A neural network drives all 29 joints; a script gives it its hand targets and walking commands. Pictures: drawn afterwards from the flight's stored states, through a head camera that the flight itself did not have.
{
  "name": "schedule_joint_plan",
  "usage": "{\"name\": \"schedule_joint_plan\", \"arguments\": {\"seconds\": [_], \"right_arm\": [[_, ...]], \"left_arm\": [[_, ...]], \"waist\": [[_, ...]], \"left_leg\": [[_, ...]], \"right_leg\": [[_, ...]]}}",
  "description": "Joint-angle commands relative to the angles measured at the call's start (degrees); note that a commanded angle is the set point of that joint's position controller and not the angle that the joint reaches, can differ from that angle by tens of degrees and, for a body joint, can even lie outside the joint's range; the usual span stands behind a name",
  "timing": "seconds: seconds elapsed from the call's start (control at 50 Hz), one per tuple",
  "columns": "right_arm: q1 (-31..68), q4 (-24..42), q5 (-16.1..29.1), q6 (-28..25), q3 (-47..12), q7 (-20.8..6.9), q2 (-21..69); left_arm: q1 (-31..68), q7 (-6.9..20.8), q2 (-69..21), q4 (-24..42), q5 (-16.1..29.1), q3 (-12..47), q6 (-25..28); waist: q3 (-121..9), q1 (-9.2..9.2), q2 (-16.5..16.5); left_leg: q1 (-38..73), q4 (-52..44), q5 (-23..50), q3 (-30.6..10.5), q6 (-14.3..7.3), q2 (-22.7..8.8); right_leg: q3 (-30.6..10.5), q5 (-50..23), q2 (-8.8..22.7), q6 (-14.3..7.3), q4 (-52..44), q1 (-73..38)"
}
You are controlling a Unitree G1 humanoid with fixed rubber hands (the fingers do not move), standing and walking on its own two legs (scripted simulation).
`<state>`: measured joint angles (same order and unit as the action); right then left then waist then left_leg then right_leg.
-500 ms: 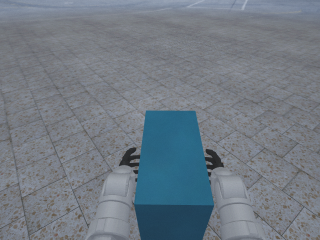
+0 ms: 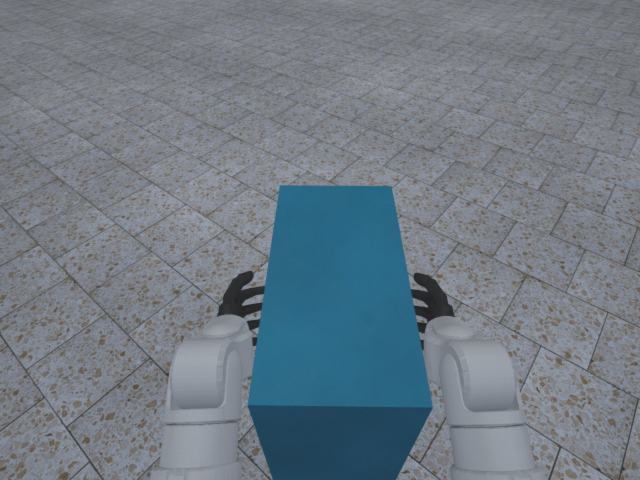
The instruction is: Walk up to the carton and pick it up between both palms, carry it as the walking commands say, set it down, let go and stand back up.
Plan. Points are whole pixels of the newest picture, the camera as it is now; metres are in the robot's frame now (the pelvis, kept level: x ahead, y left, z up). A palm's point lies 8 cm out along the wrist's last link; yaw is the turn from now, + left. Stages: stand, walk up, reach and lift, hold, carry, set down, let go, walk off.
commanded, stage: carry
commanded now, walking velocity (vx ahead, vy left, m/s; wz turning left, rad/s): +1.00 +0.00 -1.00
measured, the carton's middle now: (334, 336) +0.33 +0.02 +0.01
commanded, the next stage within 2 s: none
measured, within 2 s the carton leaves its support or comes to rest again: neither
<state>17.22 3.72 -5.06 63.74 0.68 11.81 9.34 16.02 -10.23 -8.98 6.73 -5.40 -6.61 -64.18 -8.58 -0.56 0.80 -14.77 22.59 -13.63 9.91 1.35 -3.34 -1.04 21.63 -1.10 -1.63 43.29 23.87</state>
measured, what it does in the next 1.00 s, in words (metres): walks ahead, turning right: right foot, then left foot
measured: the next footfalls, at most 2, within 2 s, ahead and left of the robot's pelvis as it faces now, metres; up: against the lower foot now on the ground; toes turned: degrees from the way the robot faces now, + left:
right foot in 0.26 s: +0.28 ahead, -0.15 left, +0.00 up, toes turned -22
left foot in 0.60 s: +0.70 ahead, -0.13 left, +0.00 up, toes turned -28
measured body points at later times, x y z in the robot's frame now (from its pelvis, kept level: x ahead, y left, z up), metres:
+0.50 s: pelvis +0.35 -0.14 -0.01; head +0.39 -0.14 +0.44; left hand +0.68 -0.12 +0.03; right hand +0.60 -0.35 +0.03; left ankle +0.48 +0.00 -0.70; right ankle +0.24 -0.14 -0.74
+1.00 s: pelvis +0.74 -0.38 -0.02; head +0.75 -0.36 +0.43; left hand +1.02 -0.56 +0.07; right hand +0.81 -0.69 +0.07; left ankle +0.67 -0.12 -0.72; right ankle +0.80 -0.54 -0.70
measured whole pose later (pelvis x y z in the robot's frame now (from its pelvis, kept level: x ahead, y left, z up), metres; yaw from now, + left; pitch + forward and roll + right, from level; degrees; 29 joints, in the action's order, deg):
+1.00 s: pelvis +0.74 -0.38 -0.02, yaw -54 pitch +1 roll -3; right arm 17.1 12.6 -4.5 71.5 5.4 10.3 9.3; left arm 20.1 -11.6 -10.2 11.0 -7.5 -2.5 -72.4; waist -2.9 1.2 -0.1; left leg 13.0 24.4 -25.9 26.3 9.1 -12.2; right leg 15.4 3.8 -1.5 -6.2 41.6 36.8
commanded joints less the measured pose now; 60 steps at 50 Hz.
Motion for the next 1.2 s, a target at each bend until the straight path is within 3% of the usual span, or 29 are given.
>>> {"name": "schedule_joint_plan", "arguments": {"seconds": [0.0, 0.06, 0.14, 0.2, 0.22, 0.24, 0.26, 0.28, 0.3, 0.36, 0.44, 0.54, 0.58, 0.6, 0.62, 0.64, 0.68, 0.7, 0.74, 0.86, 0.9, 0.98, 1.0, 1.02, 1.04, 1.06, 1.08, 1.12, 1.18], "right_arm": [[28.50, 12.79, 22.62, 0.16, -35.29, -13.65, 58.07], [29.53, 16.93, 24.02, 1.87, -33.81, -14.24, 57.65], [29.53, 17.55, 25.45, 4.36, -32.96, -15.47, 56.24], [28.76, 16.01, 25.33, 6.02, -31.58, -16.46, 54.67], [27.45, 14.84, 24.85, 6.22, -31.05, -16.75, 54.30], [28.81, 14.51, 24.69, 6.34, -30.66, -16.94, 53.40], [28.82, 13.34, 24.17, 6.65, -31.31, -17.25, 54.60], [28.59, 10.79, 23.78, 7.49, -32.83, -17.36, 56.55], [29.92, 9.26, 23.61, 7.18, -31.44, -17.66, 58.62], [32.09, 11.54, 24.20, 4.47, -30.00, -17.20, 61.46], [30.62, 12.94, 22.34, 2.40, -31.43, -15.69, 63.20], [26.41, 15.77, 21.90, 2.55, -33.03, -14.91, 60.98], [25.03, 15.28, 21.55, 2.86, -33.28, -14.81, 59.77], [23.87, 14.89, 20.88, 3.11, -33.10, -14.68, 58.67], [22.66, 11.82, 19.34, 2.97, -31.29, -14.64, 56.47], [21.35, 11.01, 18.43, 2.89, -31.71, -14.42, 58.10], [21.34, 10.05, 18.49, 2.40, -31.09, -14.88, 61.48], [22.52, 10.31, 19.93, 2.49, -31.64, -15.18, 62.17], [25.83, 12.30, 22.36, 2.70, -31.77, -15.85, 61.85], [29.23, 14.49, 26.63, 5.59, -33.28, -18.99, 57.80], [30.67, 14.21, 26.64, 6.57, -32.86, -19.68, 56.32], [30.79, 12.25, 25.23, 7.04, -31.45, -19.75, 55.29], [31.51, 12.94, 24.56, 6.79, -31.41, -19.50, 54.84], [33.21, 14.12, 23.76, 6.76, -31.36, -19.33, 54.19], [33.58, 11.56, 23.03, 7.30, -30.80, -19.39, 54.90], [28.48, 6.54, 20.68, 8.31, -29.92, -18.67, 56.19], [27.58, 4.27, 18.98, 7.81, -27.65, -18.22, 56.73], [30.83, 7.08, 19.93, 5.12, -26.88, -17.36, 60.25], [30.35, 7.24, 19.54, 2.51, -27.40, -16.59, 64.39]], "left_arm": [[34.47, 16.42, -54.91, 8.66, 24.93, 40.25, -1.99], [32.23, 15.59, -56.05, 10.15, 25.12, 40.97, -3.14], [29.47, 14.34, -55.71, 11.77, 23.91, 40.90, -4.46], [29.23, 13.79, -54.48, 11.69, 22.61, 40.05, -5.52], [30.29, 13.85, -54.20, 11.49, 22.35, 39.68, -5.84], [29.22, 13.96, -54.37, 10.98, 22.32, 39.37, -6.07], [27.88, 14.12, -55.34, 8.97, 21.41, 38.21, -6.40], [27.50, 15.07, -55.53, 6.71, 21.12, 36.61, -6.52], [31.92, 15.44, -58.22, 8.14, 22.91, 38.39, -6.64], [34.75, 15.96, -63.03, 8.05, 26.33, 40.60, -5.05], [37.13, 16.51, -62.69, 11.58, 28.70, 42.06, -3.31], [30.46, 16.73, -58.30, 13.47, 27.37, 40.81, -4.01], [29.89, 16.92, -56.22, 13.57, 26.76, 40.58, -4.69], [29.67, 17.00, -55.04, 12.90, 26.51, 40.28, -5.30], [28.42, 17.36, -55.10, 13.23, 26.77, 40.83, -5.70], [28.12, 17.90, -55.09, 9.99, 26.38, 39.96, -5.86], [30.99, 17.95, -57.40, 9.87, 27.96, 41.21, -5.09], [31.00, 17.83, -57.58, 9.27, 27.72, 41.04, -4.95], [30.09, 16.76, -58.80, 8.96, 26.54, 40.89, -4.28], [27.32, 13.35, -58.43, 8.95, 21.05, 39.42, -4.96], [26.43, 13.07, -58.37, 7.66, 19.88, 38.77, -5.72], [32.07, 13.73, -57.17, 8.21, 20.94, 38.74, -6.22], [33.66, 14.23, -56.99, 8.99, 22.00, 38.63, -6.37], [31.78, 14.70, -57.96, 7.81, 22.32, 37.73, -6.82], [30.89, 15.26, -58.14, 5.28, 22.20, 36.17, -7.29], [30.68, 16.23, -57.60, 3.81, 23.58, 35.51, -7.68], [31.58, 17.12, -59.81, 1.42, 25.12, 37.00, -8.03], [34.96, 17.60, -62.95, 1.68, 27.73, 40.11, -6.50], [38.81, 18.01, -66.61, 5.19, 30.12, 41.42, -3.84]], "waist": [[-13.20, 2.44, -6.71], [-8.58, 2.98, -9.87], [-7.37, 1.76, -13.24], [-11.19, -0.33, -17.71], [-14.29, -1.08, -16.22], [-16.02, -3.99, -9.40], [-11.17, -2.70, 2.74], [-16.57, -2.13, 15.38], [-19.38, -1.71, 4.33], [-14.88, -1.32, -5.96], [-12.27, -1.13, 3.37], [-15.41, -0.88, 5.55], [-21.53, 1.26, 3.91], [-26.35, 3.32, -4.98], [-31.61, 2.25, -22.97], [-29.85, 1.49, -18.24], [-19.85, 2.13, -4.61], [-16.35, 2.17, -3.98], [-12.83, 1.88, -7.61], [-5.82, 1.75, -12.20], [-5.36, 0.28, -13.60], [-10.70, -1.76, -18.26], [-13.07, -2.91, -13.80], [-10.08, -4.16, -1.81], [-3.96, -2.78, 5.33], [-15.23, -1.05, 14.01], [-20.52, -1.06, 8.97], [-18.69, -1.40, -1.05], [-15.50, -0.43, -3.52]], "left_leg": [[31.93, -11.65, -12.60, -26.70, -8.31, -26.58], [30.82, -10.17, 4.63, -9.95, -4.83, -21.16], [28.22, -4.54, 25.35, 1.50, -1.93, -18.76], [22.34, 12.16, 58.14, 10.37, 0.91, -16.68], [18.33, 25.00, 58.83, 11.92, 2.21, -15.11], [3.90, 41.87, 42.12, 10.32, 3.69, -11.73], [-18.42, 53.26, -5.50, 4.17, 3.30, -4.75], [-35.84, 64.89, -17.69, -6.67, 4.00, 3.28], [-39.14, 65.62, -13.27, -12.65, 2.08, -1.74], [-32.63, 49.77, -6.32, -13.19, 4.36, -7.47], [-23.58, 26.18, -2.25, -7.72, 5.29, -5.01], [-0.51, 8.33, 9.47, 0.59, 5.09, 4.39], [18.07, 0.84, 9.82, 1.84, 4.74, 4.27], [32.93, -2.57, -4.31, -11.58, 3.15, -6.41], [45.44, -9.99, -6.25, -43.21, -4.67, -27.24], [44.34, -7.74, 2.47, -42.21, -7.11, -29.24], [37.32, -4.14, 21.36, -25.01, -3.87, -25.83], [34.28, -4.80, 20.44, -19.40, -1.91, -23.54], [32.28, -5.42, 22.06, -10.76, 0.94, -20.03], [31.18, -7.06, 37.56, 6.17, 0.20, -16.94], [25.49, -4.81, 51.04, 13.99, 2.11, -14.54], [18.61, 18.02, 72.52, 16.97, 3.79, -14.09], [12.33, 31.86, 62.75, 14.45, 3.50, -12.88], [-1.49, 46.40, 25.36, 9.99, 1.73, -7.93], [-13.68, 58.91, -9.73, 4.90, 1.54, -1.01], [-29.60, 65.25, -14.13, -8.65, 3.07, 4.17], [-34.18, 65.67, -13.94, -12.61, 3.06, -0.10], [-31.46, 57.35, -12.73, -15.32, 4.15, -4.08], [-21.66, 41.00, -8.91, -13.62, 6.21, -7.39]], "right_leg": [[0.71, 0.42, 6.66, 0.92, 15.56, 28.23], [6.75, -2.48, 5.51, 1.88, 11.27, 25.74], [14.52, -6.09, 1.45, -0.50, 2.96, 15.08], [23.14, -3.92, -6.99, -2.85, -2.74, -4.47], [23.22, -6.40, -8.51, -3.88, -8.50, -14.72], [17.60, -10.01, -6.69, -5.98, -14.57, -30.48], [-4.32, -3.15, 4.09, -7.91, -17.01, -38.53], [-42.70, -6.49, 17.71, -16.62, -27.64, -48.46], [-39.92, -15.87, 19.21, -18.92, -24.82, -50.99], [-24.37, -29.17, 13.94, -13.56, -21.32, -36.81], [-14.57, -27.53, 8.06, -11.81, -25.35, -28.28], [-6.39, -56.92, 3.11, -7.60, -18.47, -22.36], [-2.39, -57.57, 1.68, -6.43, -2.53, -16.21], [-0.34, -44.87, -1.50, -5.07, 14.82, -2.74], [1.61, -5.30, -7.28, -2.11, 29.24, 12.92], [-3.24, -2.53, -0.99, -2.89, 36.36, 16.48], [-3.41, -4.79, 4.40, -1.55, 35.32, 21.09], [-2.59, -5.84, 5.32, -1.29, 30.51, 22.35], [0.90, -7.07, 4.66, -1.00, 23.26, 20.94], [11.36, -14.88, 1.99, -2.38, 8.22, 21.97], [15.98, -19.07, -0.62, -4.09, 1.55, 11.11], [20.98, -18.86, -6.26, -5.59, -1.79, -12.75], [18.36, -17.69, -7.15, -6.49, -7.03, -22.49], [12.34, -18.32, -6.79, -7.96, -11.93, -29.72], [-4.10, -23.00, 0.17, -10.51, -13.94, -28.22], [-36.88, -25.15, 11.03, -19.19, -19.92, -42.63], [-42.46, -22.17, 16.50, -21.63, -24.32, -46.44], [-36.20, -23.96, 13.87, -18.98, -22.19, -37.23], [-24.98, -21.20, 9.03, -15.23, -25.05, -22.74]]}}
